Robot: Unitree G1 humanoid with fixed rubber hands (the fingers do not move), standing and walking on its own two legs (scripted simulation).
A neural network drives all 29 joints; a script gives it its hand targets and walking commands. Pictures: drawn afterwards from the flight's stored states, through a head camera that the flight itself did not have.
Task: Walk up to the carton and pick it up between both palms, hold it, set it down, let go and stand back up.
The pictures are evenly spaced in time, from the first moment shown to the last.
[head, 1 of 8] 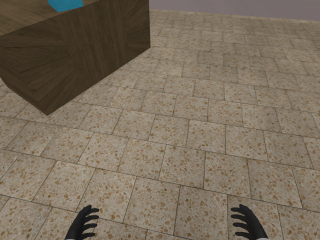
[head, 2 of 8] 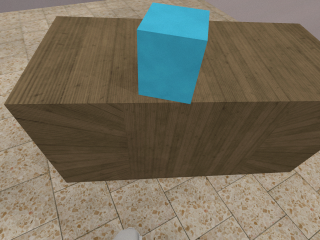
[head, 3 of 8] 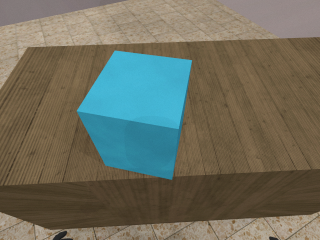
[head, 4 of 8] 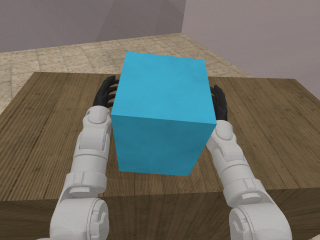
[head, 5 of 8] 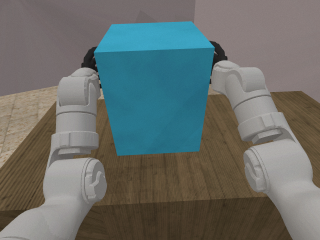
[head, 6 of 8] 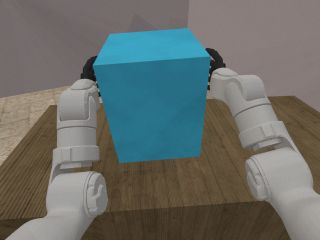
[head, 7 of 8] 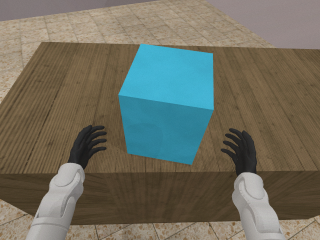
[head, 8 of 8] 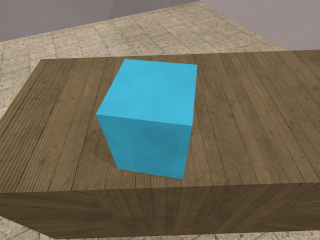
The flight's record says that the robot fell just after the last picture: no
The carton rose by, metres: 0.23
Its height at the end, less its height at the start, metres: +0.00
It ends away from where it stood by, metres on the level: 0.03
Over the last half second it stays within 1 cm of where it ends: yes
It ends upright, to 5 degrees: yes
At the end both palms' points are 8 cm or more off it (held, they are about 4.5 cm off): yes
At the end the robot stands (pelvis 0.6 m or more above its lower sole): yes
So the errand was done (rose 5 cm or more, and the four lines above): yes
